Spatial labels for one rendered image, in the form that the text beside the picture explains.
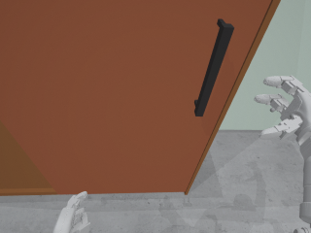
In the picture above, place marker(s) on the right robot hand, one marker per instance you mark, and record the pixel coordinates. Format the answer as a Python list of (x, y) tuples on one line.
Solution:
[(300, 107)]

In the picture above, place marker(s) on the handle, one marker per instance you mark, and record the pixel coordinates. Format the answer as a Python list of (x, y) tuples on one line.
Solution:
[(215, 63)]

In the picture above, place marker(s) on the left robot hand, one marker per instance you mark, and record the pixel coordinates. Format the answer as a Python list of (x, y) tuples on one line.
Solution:
[(66, 221)]

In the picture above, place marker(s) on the right robot forearm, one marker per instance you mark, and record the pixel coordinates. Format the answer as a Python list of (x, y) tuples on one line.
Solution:
[(304, 141)]

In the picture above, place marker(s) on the wardrobe door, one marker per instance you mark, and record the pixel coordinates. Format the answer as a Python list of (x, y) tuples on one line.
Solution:
[(16, 168), (100, 93)]

